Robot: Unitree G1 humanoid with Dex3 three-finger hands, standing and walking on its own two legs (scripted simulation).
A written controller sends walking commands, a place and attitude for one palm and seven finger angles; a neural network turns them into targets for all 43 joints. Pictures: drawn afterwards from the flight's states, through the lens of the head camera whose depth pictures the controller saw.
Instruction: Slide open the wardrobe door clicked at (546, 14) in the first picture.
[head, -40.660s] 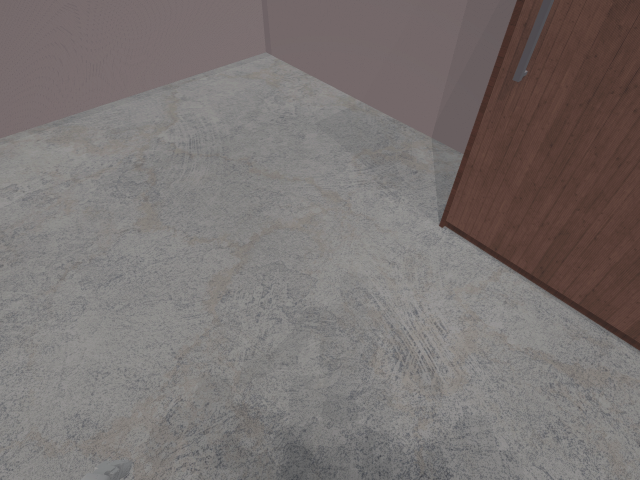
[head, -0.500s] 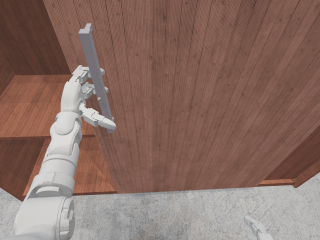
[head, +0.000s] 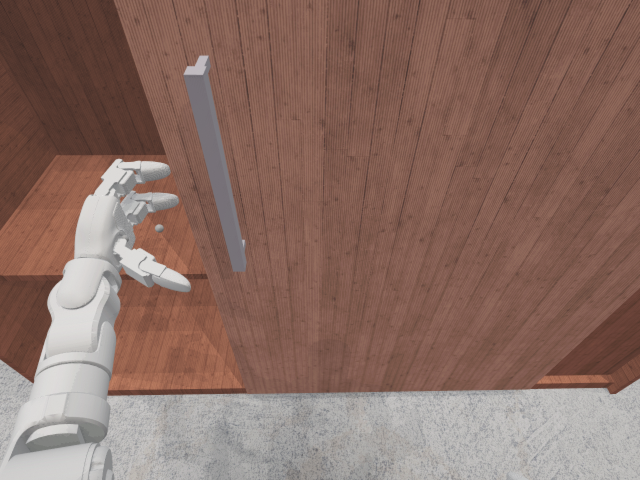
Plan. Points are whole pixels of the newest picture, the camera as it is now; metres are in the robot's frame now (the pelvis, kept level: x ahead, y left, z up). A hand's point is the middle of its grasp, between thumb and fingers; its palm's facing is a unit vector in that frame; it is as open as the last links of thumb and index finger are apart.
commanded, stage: slip the hand off the handle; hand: left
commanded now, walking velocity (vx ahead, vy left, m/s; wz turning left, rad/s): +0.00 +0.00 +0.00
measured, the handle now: (224, 182) +0.46 +0.16 +0.14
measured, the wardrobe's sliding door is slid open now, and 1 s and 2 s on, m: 0.56 0.56 0.56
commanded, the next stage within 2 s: draw the hand back to the body in 0.44 s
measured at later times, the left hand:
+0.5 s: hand (140, 299) +0.27 +0.21 +0.12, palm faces +0.15 -0.98 -0.11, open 14.7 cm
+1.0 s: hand (108, 314) +0.24 +0.23 +0.15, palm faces +0.16 -0.99 -0.03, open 14.7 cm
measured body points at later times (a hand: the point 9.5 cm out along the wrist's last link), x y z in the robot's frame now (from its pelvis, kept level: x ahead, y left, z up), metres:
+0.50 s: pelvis +0.00 -0.02 +0.00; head -0.01 -0.03 +0.45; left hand +0.26 +0.27 +0.13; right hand +0.20 -0.23 -0.07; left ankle +0.02 +0.12 -0.72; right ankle +0.02 -0.15 -0.72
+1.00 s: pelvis +0.00 -0.02 +0.01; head -0.03 -0.04 +0.45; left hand +0.23 +0.28 +0.15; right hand +0.19 -0.25 -0.06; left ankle +0.02 +0.12 -0.72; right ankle +0.02 -0.15 -0.72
